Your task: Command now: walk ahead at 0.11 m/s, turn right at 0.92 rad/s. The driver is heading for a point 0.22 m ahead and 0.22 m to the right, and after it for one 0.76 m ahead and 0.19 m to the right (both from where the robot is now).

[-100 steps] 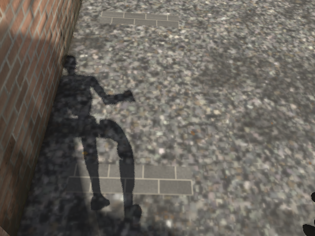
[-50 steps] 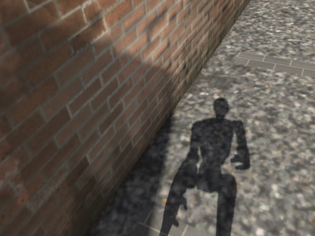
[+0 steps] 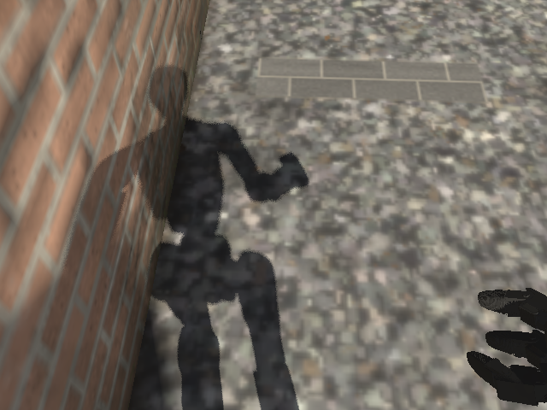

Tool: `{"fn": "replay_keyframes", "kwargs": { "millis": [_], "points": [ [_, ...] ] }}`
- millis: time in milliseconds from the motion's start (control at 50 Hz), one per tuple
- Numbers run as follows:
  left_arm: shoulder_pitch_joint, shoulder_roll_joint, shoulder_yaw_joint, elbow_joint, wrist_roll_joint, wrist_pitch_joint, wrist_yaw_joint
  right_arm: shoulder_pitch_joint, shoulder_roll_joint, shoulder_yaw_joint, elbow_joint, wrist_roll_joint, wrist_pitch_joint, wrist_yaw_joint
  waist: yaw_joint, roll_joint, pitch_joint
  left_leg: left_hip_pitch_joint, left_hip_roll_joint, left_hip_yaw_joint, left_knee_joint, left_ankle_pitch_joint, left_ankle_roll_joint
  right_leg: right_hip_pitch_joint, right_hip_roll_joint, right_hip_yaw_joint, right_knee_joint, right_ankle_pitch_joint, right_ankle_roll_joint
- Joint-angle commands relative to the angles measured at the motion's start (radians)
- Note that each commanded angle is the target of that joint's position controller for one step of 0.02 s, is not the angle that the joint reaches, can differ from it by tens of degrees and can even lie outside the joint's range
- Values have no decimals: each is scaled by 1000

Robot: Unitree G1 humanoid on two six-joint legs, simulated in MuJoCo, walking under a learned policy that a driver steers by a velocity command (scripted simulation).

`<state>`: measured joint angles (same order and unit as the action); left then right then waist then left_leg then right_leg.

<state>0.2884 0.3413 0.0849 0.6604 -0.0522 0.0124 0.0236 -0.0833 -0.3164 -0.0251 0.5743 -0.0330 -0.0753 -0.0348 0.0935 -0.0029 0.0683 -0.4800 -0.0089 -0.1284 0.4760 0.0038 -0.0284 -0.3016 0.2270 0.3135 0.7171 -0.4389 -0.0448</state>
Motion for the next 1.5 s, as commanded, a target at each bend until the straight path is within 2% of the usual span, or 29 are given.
{"fn": "replay_keyframes", "kwargs": {
  "millis": [20,60,120,200,380,400,420,440,460,480,520,680,760,800,820,860,920,980,1020,1060,1080,1100,1140,1240,1340,1400,1460,1480,1500],
  "points": [
    [218,20,0,-77,3,-21,-13,426,-146,-74,79,-7,38,-39,-92,199,-457,698,621,-465,35,794,350,-269,-102,-101,545,-369,105],
    [119,123,30,-99,19,0,-1,262,-112,-76,54,9,48,-53,-89,207,-287,560,500,-372,-53,365,345,-429,-195,-186,740,-200,152],
    [-1,75,19,-148,18,24,16,206,-120,-87,80,19,70,-59,-97,136,-175,410,312,-29,-110,417,251,-356,-244,-254,606,-54,147],
    [-85,-6,3,-213,10,34,6,288,-148,-113,147,36,50,-60,-125,145,-182,477,330,70,-148,425,264,-318,-268,-292,346,51,143],
    [-95,59,56,-240,0,86,-56,192,-197,-132,129,87,64,-19,-52,172,-144,366,325,288,-54,81,104,6,-269,-366,-104,208,22],
    [-58,86,72,-225,9,78,-54,238,-174,-127,150,78,59,-12,-35,95,-152,316,287,333,44,-25,56,96,-253,-347,-155,289,-15],
    [3,163,101,-205,3,75,-42,301,-122,-114,145,50,59,2,-25,-99,-111,160,192,384,254,-285,-5,226,-272,-227,-223,620,-78],
    [-15,315,131,-233,23,59,-36,332,-81,-100,83,8,57,11,-99,-468,-120,-155,44,361,558,-691,-76,328,-474,167,-268,869,-233],
    [-33,273,118,-261,56,15,-52,264,-110,-107,58,13,51,10,-65,-370,-226,-175,11,125,772,-693,-56,252,-524,294,-331,752,-331],
    [-65,232,103,-256,62,-12,-61,218,-138,-114,55,40,47,8,-74,-278,-207,-184,22,77,824,-611,-28,216,-504,198,-346,726,-300],
    [-135,171,86,-245,5,-15,-58,213,-130,-111,72,29,41,-1,-111,-145,-182,-205,45,38,725,-468,-3,205,-440,116,-321,633,-207],
    [-173,180,79,-233,23,21,-33,211,-62,-67,130,40,69,51,-126,-133,-271,107,-24,68,246,-373,5,115,-375,111,-272,622,-182],
    [-189,16,6,-203,40,5,-43,237,30,-25,141,14,71,64,-161,-123,-229,359,13,117,-10,-150,63,-4,-319,46,-264,422,-91],
    [-55,5,0,-156,81,-8,-43,170,-10,-4,109,2,66,67,-57,57,-195,356,167,-88,-86,272,159,25,-187,-83,-156,82,19],
    [-27,9,4,-170,82,-1,-43,89,-42,-3,106,2,61,61,12,176,-166,202,230,-163,-143,181,227,145,-215,-106,-201,50,39],
    [-139,82,19,-180,63,-12,-30,185,-99,-31,127,61,55,54,-91,131,-87,194,109,-159,-200,-499,200,79,-163,-193,-159,0,24],
    [-171,35,12,-193,17,-61,-33,333,-155,-49,153,74,35,58,-119,161,18,195,227,-429,-309,-866,288,-62,-185,-261,-84,-40,12],
    [-170,-16,8,-184,6,-119,-46,353,-125,-48,148,79,29,47,-111,148,26,169,198,-444,-265,-791,292,-17,-212,-234,-136,-60,-4],
    [8,-5,27,-124,21,-141,-45,211,-73,-31,90,85,36,40,10,125,-6,-79,56,-301,-137,-617,192,352,-243,-215,-373,108,-20],
    [142,103,59,-91,42,-135,-33,190,19,0,41,112,6,44,36,-236,-105,-406,-42,-51,354,-429,104,620,-557,237,-520,-146,-120],
    [95,63,50,-104,48,-137,-33,223,-39,-13,48,117,-1,44,-6,-191,-73,-470,53,-45,512,-424,101,543,-633,298,-513,-200,-166],
    [68,8,31,-103,41,-139,-29,226,-52,-16,56,106,8,44,-16,-140,-19,-531,78,-48,587,-361,95,533,-615,230,-511,-119,-160],
    [75,17,29,-75,34,-143,-40,247,-38,-19,76,71,19,49,-33,-70,-11,-585,107,-58,689,-277,88,538,-567,76,-512,76,-106],
    [135,17,15,7,75,-130,-31,195,-8,-16,58,85,18,91,-19,-75,45,-591,127,17,741,-53,62,467,-455,-270,-542,484,-40],
    [148,60,8,70,75,-126,-16,8,21,9,-21,78,8,122,-2,-32,162,-479,93,191,482,50,68,359,-433,-469,-612,642,10],
    [146,124,13,89,72,-117,5,28,-19,-10,-41,84,1,132,-65,-109,78,-149,-40,340,332,33,136,348,-423,-551,-528,1320,48],
    [64,197,25,71,82,-86,22,439,-184,-92,44,93,31,106,-333,-239,-171,358,-117,300,354,-102,227,316,-476,-517,-7,1791,48],
    [-19,187,24,38,67,-96,13,673,-237,-123,118,86,47,88,-438,-146,-231,698,-62,176,196,7,267,100,-413,-511,331,1455,57],
    [4,-17,-33,16,99,-130,-9,674,-231,-101,160,71,58,69,-314,206,-198,894,60,-46,285,38,302,-263,-223,-436,788,-67,68]
  ]
}}
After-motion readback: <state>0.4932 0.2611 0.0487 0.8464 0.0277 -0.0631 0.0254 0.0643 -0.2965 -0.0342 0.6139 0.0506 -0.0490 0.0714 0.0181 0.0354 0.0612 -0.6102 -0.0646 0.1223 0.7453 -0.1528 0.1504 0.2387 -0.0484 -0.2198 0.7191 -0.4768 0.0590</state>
